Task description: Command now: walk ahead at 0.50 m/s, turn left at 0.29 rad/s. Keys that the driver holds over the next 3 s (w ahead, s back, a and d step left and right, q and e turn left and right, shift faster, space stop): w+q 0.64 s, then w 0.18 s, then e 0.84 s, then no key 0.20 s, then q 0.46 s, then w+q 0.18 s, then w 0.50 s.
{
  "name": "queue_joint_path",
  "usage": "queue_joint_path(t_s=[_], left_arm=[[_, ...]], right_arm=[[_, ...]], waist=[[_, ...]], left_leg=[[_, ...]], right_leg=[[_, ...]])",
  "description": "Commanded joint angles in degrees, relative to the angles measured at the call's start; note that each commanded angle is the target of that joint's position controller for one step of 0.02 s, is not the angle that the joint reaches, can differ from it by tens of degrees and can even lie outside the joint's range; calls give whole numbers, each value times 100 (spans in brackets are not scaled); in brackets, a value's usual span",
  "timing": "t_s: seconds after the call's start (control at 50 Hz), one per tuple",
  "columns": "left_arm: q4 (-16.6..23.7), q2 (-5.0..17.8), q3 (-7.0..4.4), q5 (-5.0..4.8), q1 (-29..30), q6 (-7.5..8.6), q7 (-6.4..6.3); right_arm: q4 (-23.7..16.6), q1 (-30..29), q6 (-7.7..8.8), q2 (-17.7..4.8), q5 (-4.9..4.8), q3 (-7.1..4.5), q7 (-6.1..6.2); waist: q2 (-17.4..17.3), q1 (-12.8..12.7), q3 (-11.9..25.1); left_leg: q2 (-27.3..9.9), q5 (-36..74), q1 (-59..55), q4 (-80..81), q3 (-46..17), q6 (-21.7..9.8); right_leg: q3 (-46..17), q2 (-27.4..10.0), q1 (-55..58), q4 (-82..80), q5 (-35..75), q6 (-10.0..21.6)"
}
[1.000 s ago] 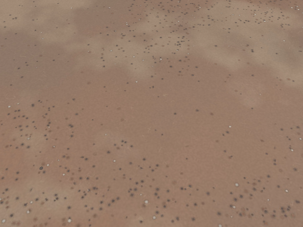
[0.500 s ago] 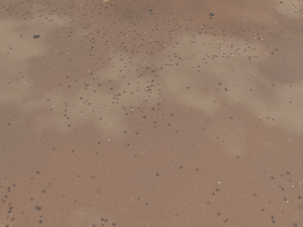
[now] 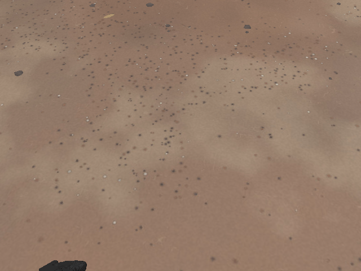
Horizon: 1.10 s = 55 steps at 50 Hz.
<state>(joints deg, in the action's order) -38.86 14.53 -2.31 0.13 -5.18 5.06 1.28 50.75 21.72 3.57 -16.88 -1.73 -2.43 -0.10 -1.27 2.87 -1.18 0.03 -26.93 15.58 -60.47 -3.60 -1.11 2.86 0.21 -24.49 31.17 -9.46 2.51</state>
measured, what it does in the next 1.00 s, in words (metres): walks ahead, turning left: left foot, then right foot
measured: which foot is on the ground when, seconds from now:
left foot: up 0.00-0.42, down 0.44-0.94, up 0.96-1.00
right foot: down 0.00-0.46, up 0.48-0.90, down 0.92-1.00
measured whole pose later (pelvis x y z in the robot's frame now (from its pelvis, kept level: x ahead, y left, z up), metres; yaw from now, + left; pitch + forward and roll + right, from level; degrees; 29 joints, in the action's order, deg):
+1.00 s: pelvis +0.54 +0.11 +0.00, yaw +24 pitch +2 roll +0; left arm -43.2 15.8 -2.4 0.4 -4.8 6.1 2.7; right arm 44.4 17.6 2.1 -16.9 0.4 -3.3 0.9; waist -0.8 2.1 -2.0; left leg 3.9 -30.7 12.8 -56.2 -6.2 0.5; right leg 0.4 2.3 -26.7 30.2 -5.8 2.7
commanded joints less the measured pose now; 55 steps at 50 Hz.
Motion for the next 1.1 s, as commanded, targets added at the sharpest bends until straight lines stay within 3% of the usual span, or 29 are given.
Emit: queue_joint_path(t_s=[0.02, 0.06, 0.12, 0.24, 0.34, 0.38, 0.4, 0.42, 0.44, 0.46, 0.48, 0.5, 0.52, 0.54, 0.56, 0.58, 0.64, 0.74, 0.8, 0.86, 0.9, 0.92, 0.94, 0.96, 0.98, 1.0, 1.02, 1.04, 1.1], left_arm=[[-84, 668, -234, 25, -1019, 15, -53], [-148, 526, -217, 70, -738, 106, -31], [-323, 657, -283, 71, -662, 195, -55], [-575, 926, -364, 47, -859, 124, -173], [-829, 1139, -450, -93, -1261, -74, -201], [-828, 1291, -492, -136, -1178, -162, -230], [-810, 1371, -513, -155, -1122, -212, -254], [-786, 1400, -512, -172, -1024, -265, -274], [-749, 1296, -457, -145, -1031, -263, -300], [-486, 608, -239, 109, -1472, -166, -252], [-340, 507, -127, 29, -1352, 75, -169], [-193, 974, -250, -227, -617, 233, -93], [-104, 931, -224, -272, -394, 317, -84], [-185, 901, -234, -137, -423, 334, -129], [-241, 975, -287, -24, -510, 286, -157], [-260, 975, -306, 10, -600, 207, -147], [-194, 749, -265, 77, -527, 55, -162], [-10, 448, -105, 21, 414, 80, -66], [105, 587, -122, -57, 768, 133, 11], [120, 737, -167, 12, 705, 194, 83], [-58, 843, -228, 61, 144, 234, 102], [-230, 990, -293, 112, -406, 256, 96], [-297, 1327, -341, 188, -1012, 267, 100], [-406, 1470, -362, 166, -1256, 180, 114], [-422, 1159, -296, -67, -1358, 94, 149], [-296, 1028, -256, -133, -925, 32, 132], [-209, 961, -230, -94, -630, -34, 99], [-169, 973, -226, -66, -458, -88, 62], [-147, 1030, -273, 11, -348, -191, -14]], right_arm=[[-613, -527, 144, -718, 7, -193, 24], [-548, -286, -16, -479, -5, -194, 29], [-655, -440, -170, -277, 22, -184, 44], [-980, -1402, -120, -118, 60, -114, -138], [-1408, -2113, -135, -165, 55, -107, -292], [-1496, -1981, -157, -312, 63, -185, -332], [-1464, -1668, -177, -440, 62, -261, -333], [-1310, -968, -187, -649, 43, -395, -313], [-1052, 6, -217, -1029, 31, -604, -226], [-974, 332, -244, -1738, 0, -768, -108], [-1205, 282, -153, -1686, 21, -685, -146], [-1184, 207, -78, -1229, 77, -548, -183], [-1178, -47, -25, -1038, 77, -494, -177], [-1239, -463, -12, -844, 67, -431, -164], [-1337, -773, -9, -654, 110, -367, -137], [-1425, -917, -12, -602, 159, -341, -113], [-1418, -829, 22, -781, 128, -393, -19], [-1188, -397, 8, -768, 99, -371, 80], [-1005, -107, 9, -811, 76, -372, 64], [-877, -55, -53, -806, 125, -370, 99], [-873, -235, -104, -794, 151, -360, 129], [-908, -276, -109, -714, 170, -321, 141], [-1039, -88, -98, -503, 299, -231, 165], [-930, 782, -52, -187, 282, -125, 137], [-869, 771, -45, -599, 251, -176, 101], [-1006, 116, -74, -810, 160, -236, 95], [-1131, -425, -111, -797, 170, -235, 128], [-1238, -729, -157, -781, 212, -258, 170], [-1284, -548, -278, -502, 207, -236, 263]], waist=[[619, -629, 501], [744, -329, 302], [534, -201, 44], [351, -492, -227], [335, -690, -425], [504, -497, -212], [615, -287, 33], [586, 132, 402], [365, 604, 903], [-1081, 269, 1375], [-1098, 203, 2310], [-471, 474, 1778], [-311, 316, 1118], [43, 30, 690], [-34, -191, 496], [-139, -331, 433], [-108, -398, 331], [-331, 46, 131], [-363, 209, -26], [-452, 129, -96], [-509, -180, 205], [-372, -441, 630], [291, -534, 1462], [1744, -290, 2181], [1422, -419, 2368], [889, -508, 1631], [423, -524, 1157], [229, -463, 789], [692, -157, 712]], left_leg=[[-606, 682, 2594, -875, -219, 14], [-768, 1023, 2043, -639, -251, 63], [-820, 1435, 2213, -280, -291, 161], [-706, 3043, 2184, 1588, 120, 112], [-562, 2537, 2422, 2348, 469, -162], [-267, 1947, 1963, 2410, 775, -366], [-43, 1639, 1477, 2382, 952, -489], [221, 1660, 550, 2593, 1071, -659], [314, 1952, -1042, 2896, 801, -895], [-1139, 1848, -3116, 3008, -1755, -1704], [-1982, 761, -3963, 4122, -4482, -2501], [-1851, 776, -3672, 4418, -3877, -2106], [-1632, 1093, -2900, 4406, -3082, -1879], [-1376, 1667, -2014, 4419, -2441, -1679], [-1179, 2231, -1338, 4516, -1993, -1581], [-1054, 2507, -922, 4645, -1819, -1563], [-859, 3231, -327, 4794, -1334, -1598], [-552, 2625, -138, 4816, -732, -1183], [-823, 2261, -523, 4682, -995, -1156], [-1088, 3182, -1261, 4168, -1124, -1002], [-943, 4666, -1500, 3432, -893, -742], [-622, 5185, -1402, 2648, -633, -539], [-203, 3873, -556, 1242, -391, -247], [539, -262, 1167, -776, -44, 264], [427, -1017, 1628, -1325, -416, 344], [174, -685, 1992, -1515, -413, 392], [32, -376, 2073, -1340, -262, 415], [-79, -163, 2048, -1072, -207, 426], [-115, 36, 1402, -72, -155, 448]], right_leg=[[-2128, -1743, 2533, -1674, -86, 966], [-1473, -1552, 1821, -2082, 310, 905], [-789, -1574, 1526, -2371, 978, 943], [370, -1374, 1785, -2482, 1356, 721], [673, -1683, 2824, -2077, 1935, 577], [838, -1714, 3077, -1457, 3558, 444], [912, -1688, 3114, -885, 4495, 372], [1043, -1551, 2915, 101, 4948, 249], [1126, -1309, 2047, 1509, 4243, 18], [1049, -568, -384, 3671, 36, -359], [-341, 270, -1655, 4824, -2581, -447], [-816, -81, -2267, 4942, -2153, -297], [-751, -324, -2333, 4551, -1644, -173], [-741, -556, -1989, 4022, -1268, -185], [-758, -707, -1532, 3603, -1012, -228], [-762, -748, -1202, 3429, -861, -283], [-595, -643, -1007, 2671, -393, -552], [-442, -370, -576, 550, 1541, -644], [-519, -316, -610, 85, 1673, -513], [-487, -249, -770, -268, 1188, -223], [-267, -38, -79, -509, 1146, 40], [-222, -19, 803, -592, 1889, 205], [-1208, -889, 2369, -149, 3920, 627], [-3139, -2105, 4087, -245, 4755, 1704], [-3868, -2111, 4143, -655, 3735, 1792], [-3309, -1884, 3561, -756, 2999, 1552], [-2862, -1642, 2895, -874, 2803, 1371], [-2603, -1496, 2268, -997, 2817, 1309], [-2207, -1086, 1425, -1245, 2709, 1174]])
Next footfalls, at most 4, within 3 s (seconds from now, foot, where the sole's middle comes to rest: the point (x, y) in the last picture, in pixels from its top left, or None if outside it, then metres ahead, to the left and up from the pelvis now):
0.44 left None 0.37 0.18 -0.77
0.92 right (161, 206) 0.72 0.09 -0.77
1.40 left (106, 222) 0.67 0.30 -0.77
1.82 right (176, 220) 0.66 0.03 -0.77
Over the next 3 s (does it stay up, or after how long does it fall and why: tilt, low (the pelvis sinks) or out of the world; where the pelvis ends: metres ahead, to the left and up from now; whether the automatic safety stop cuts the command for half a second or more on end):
stays up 0.83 0.17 0.02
